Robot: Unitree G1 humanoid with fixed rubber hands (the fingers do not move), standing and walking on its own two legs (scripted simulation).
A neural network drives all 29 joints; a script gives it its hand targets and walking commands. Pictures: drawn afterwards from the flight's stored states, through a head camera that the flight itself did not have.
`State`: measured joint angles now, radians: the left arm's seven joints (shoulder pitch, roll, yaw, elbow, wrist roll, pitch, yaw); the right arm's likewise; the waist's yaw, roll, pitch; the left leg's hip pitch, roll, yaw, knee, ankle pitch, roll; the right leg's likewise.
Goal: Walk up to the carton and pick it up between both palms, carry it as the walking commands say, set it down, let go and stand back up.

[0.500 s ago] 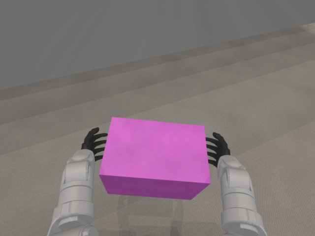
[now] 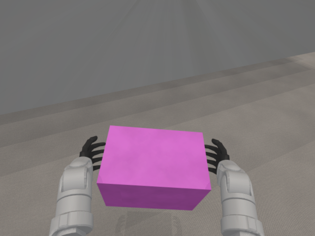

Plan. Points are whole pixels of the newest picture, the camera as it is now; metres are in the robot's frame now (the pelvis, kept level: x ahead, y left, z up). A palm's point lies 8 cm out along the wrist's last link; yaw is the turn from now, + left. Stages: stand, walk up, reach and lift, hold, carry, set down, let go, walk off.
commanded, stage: reach and lift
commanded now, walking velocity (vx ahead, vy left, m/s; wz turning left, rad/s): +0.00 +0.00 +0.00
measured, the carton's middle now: (153, 170) +0.32 +0.02 -0.02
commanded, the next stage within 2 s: hold in 0.60 s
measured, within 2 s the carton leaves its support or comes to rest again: neither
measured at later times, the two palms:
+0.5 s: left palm (89, 160) +0.29 +0.20 +0.05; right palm (221, 161) +0.31 -0.17 +0.05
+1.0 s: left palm (88, 164) +0.28 +0.19 +0.05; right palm (223, 165) +0.29 -0.17 +0.06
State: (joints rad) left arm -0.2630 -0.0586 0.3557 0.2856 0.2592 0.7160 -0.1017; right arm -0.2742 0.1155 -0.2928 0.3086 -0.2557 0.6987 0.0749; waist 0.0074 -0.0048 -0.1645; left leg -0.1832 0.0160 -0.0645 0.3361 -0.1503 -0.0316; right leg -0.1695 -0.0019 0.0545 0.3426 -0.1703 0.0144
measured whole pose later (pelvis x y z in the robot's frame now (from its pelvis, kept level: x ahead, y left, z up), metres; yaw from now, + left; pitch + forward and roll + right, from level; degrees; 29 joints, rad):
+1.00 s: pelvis +0.00 +0.00 +0.00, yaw +0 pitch -1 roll +0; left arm -0.22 -0.09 0.33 0.17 0.26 0.73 -0.09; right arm -0.25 0.12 -0.28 0.22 -0.26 0.71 0.08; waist 0.01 0.00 -0.09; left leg -0.13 0.02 -0.07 0.26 -0.11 -0.03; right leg -0.12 0.00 0.05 0.26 -0.13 0.02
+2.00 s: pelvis +0.00 +0.00 -0.01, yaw -1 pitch -4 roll +1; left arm -0.22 -0.10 0.31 0.10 0.25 0.76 -0.05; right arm -0.24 0.12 -0.24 0.13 -0.26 0.74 0.04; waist 0.01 0.00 -0.07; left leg -0.17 0.02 -0.04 0.46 -0.23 -0.04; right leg -0.18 0.00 0.06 0.50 -0.26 0.01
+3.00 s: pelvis -0.21 +0.04 -0.01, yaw -24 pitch +2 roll +1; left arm -0.16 -0.13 0.22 -0.51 0.12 1.25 0.13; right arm -0.18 0.14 -0.10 -0.51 -0.19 1.24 -0.12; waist 0.00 -0.05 -0.02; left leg -0.26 0.01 0.15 0.46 -0.32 0.01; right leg -0.52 0.06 0.06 0.46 -0.14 0.07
